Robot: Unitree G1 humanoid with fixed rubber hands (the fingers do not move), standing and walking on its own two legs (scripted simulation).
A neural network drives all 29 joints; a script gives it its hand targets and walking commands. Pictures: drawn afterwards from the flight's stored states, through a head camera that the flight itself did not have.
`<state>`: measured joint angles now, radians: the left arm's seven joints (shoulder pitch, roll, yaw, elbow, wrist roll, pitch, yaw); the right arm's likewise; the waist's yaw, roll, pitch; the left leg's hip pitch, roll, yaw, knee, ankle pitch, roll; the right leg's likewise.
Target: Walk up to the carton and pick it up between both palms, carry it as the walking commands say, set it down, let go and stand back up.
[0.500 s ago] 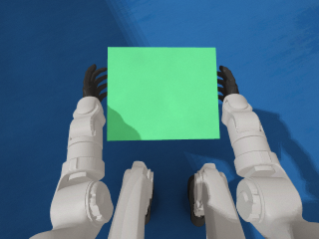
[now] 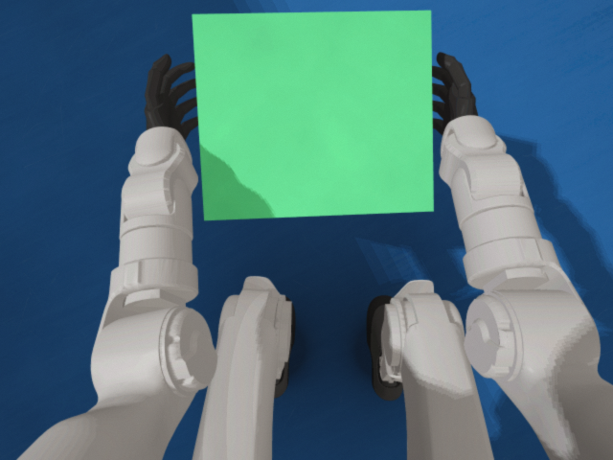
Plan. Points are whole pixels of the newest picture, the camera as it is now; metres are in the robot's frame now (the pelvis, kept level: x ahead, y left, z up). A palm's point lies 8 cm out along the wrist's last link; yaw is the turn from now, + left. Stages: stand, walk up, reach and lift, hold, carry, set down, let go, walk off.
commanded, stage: set down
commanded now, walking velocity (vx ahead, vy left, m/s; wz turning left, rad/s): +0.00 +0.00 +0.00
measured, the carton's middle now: (310, 135) +0.51 +0.04 -0.19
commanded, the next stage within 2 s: none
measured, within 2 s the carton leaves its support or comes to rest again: rests again in 1.26 s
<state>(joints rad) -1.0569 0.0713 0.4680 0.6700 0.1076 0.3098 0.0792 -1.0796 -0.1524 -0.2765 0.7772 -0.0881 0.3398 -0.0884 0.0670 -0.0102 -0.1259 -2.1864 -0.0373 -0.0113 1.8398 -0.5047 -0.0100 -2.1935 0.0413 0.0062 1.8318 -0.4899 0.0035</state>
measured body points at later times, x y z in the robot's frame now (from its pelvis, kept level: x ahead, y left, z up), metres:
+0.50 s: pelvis -0.01 +0.00 -0.05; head +0.36 +0.00 +0.20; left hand +0.52 +0.21 -0.21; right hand +0.54 -0.13 -0.23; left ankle +0.11 +0.12 -0.43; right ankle +0.11 -0.11 -0.43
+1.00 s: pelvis -0.03 +0.01 -0.09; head +0.34 +0.03 +0.16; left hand +0.53 +0.21 -0.24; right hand +0.54 -0.14 -0.26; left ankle +0.10 +0.12 -0.43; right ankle +0.11 -0.11 -0.43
